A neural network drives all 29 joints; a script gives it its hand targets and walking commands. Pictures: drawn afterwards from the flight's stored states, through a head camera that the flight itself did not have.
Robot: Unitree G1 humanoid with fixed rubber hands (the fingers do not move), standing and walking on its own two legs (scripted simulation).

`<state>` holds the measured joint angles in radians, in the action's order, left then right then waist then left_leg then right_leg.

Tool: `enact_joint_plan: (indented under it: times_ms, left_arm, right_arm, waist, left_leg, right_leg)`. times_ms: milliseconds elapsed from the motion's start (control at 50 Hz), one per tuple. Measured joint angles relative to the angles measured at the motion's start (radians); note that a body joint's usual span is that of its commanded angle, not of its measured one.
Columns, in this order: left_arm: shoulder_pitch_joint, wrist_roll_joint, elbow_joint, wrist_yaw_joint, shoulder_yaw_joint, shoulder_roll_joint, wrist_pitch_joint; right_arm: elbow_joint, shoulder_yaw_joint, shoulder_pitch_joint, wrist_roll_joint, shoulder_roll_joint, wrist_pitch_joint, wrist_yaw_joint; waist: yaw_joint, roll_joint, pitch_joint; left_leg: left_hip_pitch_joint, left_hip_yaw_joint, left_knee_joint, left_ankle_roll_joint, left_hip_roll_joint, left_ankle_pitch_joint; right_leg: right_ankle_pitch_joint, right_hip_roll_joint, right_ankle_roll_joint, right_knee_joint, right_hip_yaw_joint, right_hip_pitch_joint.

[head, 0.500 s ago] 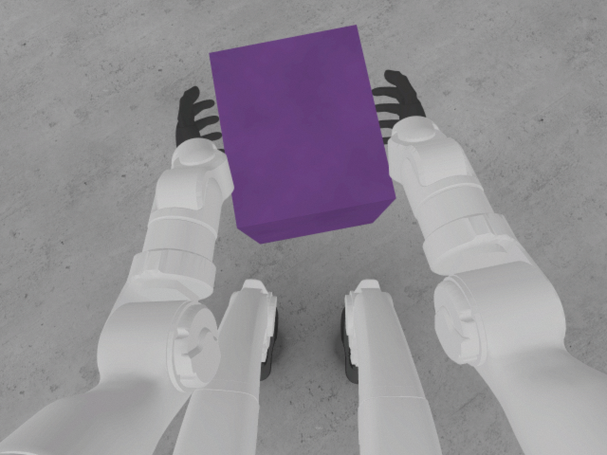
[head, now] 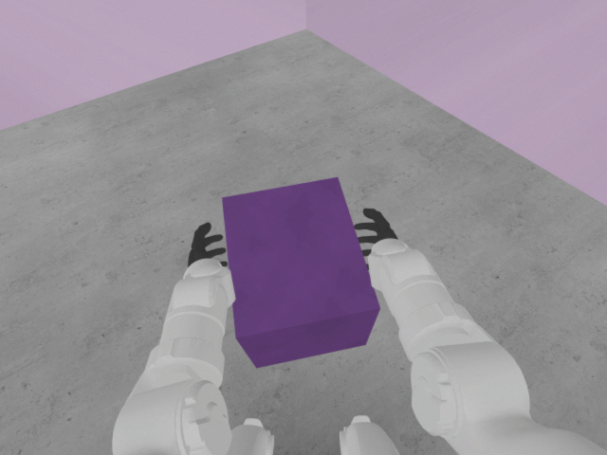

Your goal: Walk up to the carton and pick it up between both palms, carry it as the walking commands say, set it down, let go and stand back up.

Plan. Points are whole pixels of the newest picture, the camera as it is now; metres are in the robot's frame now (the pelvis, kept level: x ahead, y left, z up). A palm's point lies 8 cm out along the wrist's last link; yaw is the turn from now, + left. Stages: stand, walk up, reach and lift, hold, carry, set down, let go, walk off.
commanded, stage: reach and lift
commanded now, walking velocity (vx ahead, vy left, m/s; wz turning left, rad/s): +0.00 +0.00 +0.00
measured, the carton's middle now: (296, 274) +0.41 +0.02 -0.05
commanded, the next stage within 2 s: none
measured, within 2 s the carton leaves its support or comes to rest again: neither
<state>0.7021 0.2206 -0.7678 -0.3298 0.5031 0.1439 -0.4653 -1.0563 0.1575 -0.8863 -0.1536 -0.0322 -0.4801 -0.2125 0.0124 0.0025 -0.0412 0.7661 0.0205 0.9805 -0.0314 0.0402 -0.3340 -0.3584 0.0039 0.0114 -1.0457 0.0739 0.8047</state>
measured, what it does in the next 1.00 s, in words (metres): rises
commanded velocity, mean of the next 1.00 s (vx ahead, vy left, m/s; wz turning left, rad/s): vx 0.00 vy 0.00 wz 0.00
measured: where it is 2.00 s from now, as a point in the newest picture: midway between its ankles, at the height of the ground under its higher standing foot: outside the picture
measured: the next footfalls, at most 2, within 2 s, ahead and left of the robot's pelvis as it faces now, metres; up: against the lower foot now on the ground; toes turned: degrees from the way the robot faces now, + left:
none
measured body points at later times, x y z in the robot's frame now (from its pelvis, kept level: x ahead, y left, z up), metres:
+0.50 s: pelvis +0.05 +0.00 +0.05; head +0.00 -0.01 +0.50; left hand +0.37 +0.15 +0.08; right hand +0.39 -0.12 +0.08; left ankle +0.10 +0.14 -0.67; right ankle +0.10 -0.11 -0.67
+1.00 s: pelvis +0.03 +0.00 +0.05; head -0.01 -0.01 +0.50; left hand +0.36 +0.16 +0.09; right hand +0.38 -0.11 +0.09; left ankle +0.10 +0.14 -0.67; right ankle +0.10 -0.11 -0.67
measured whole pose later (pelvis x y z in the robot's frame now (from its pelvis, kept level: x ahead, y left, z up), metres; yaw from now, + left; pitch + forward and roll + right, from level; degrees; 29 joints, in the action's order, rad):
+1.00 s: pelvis +0.03 +0.00 +0.05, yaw -1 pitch -6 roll +2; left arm 0.54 0.27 -0.65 -0.28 0.45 0.18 -0.64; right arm -0.81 0.26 -0.64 -0.27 -0.15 -0.65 -0.18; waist 0.01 -0.01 -0.01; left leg 0.29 0.02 0.65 -0.02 0.03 -0.27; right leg -0.30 0.00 0.01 -0.74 0.08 0.33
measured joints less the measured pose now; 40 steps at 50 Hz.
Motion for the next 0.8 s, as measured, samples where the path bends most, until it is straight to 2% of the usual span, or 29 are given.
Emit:
enact_joint_plan:
  times_ms: [120, 240, 300, 420, 640, 800]
  left_arm:
    - [-0.006, 0.048, 0.0, 0.029, 0.043, 0.007, -0.021]
    - [-0.056, 0.054, 0.0, 0.035, 0.035, 0.011, -0.04]
    - [-0.116, 0.054, 0.007, 0.035, -0.009, 0.019, -0.041]
    - [-0.224, 0.047, 0.091, 0.035, -0.091, 0.048, -0.073]
    - [-0.228, 0.047, 0.135, 0.045, -0.092, 0.038, -0.173]
    - [-0.206, 0.05, 0.128, 0.054, -0.045, 0.04, -0.185]
  right_arm:
    - [0.0, 0.053, 0.029, -0.059, -0.03, -0.003, 0.01]
    - [0.007, 0.054, 0.093, -0.064, -0.049, -0.015, 0.011]
    - [0.062, 0.054, 0.172, -0.065, -0.061, -0.033, 0.02]
    - [0.2, 0.054, 0.3, -0.064, -0.077, -0.078, 0.044]
    - [0.251, 0.053, 0.306, -0.073, -0.106, -0.17, 0.027]
    - [0.243, 0.101, 0.293, -0.115, -0.116, -0.179, 0.071]
  waist:
    - [0.0, -0.001, -0.024]
    - [0.0, -0.003, -0.029]
    - [0.0, -0.003, -0.043]
    - [0.0, -0.003, -0.059]
    - [0.0, -0.007, -0.071]
    - [0.0, -0.013, -0.035]
  left_leg:
    - [-0.102, 0.0, -0.069, 0.002, 0.0, 0.003]
    - [-0.209, 0.0, -0.169, 0.003, -0.001, 0.021]
    - [-0.265, 0.0, -0.231, 0.003, -0.003, 0.036]
    - [-0.358, 0.0, -0.302, 0.006, -0.008, 0.051]
    - [-0.468, 0.0, -0.322, 0.008, -0.008, 0.052]
    - [-0.48, 0.0, -0.323, 0.009, -0.008, 0.063]
  right_leg:
    - [0.0, -0.003, -0.002, 0.064, 0.001, -0.099]
    - [0.015, -0.006, -0.003, 0.157, 0.002, -0.203]
    - [0.028, -0.007, -0.003, 0.215, 0.003, -0.257]
    - [0.044, -0.005, -0.003, 0.287, 0.003, -0.349]
    - [0.043, -0.006, -0.003, 0.305, 0.003, -0.459]
    - [0.055, -0.006, -0.003, 0.306, 0.003, -0.471]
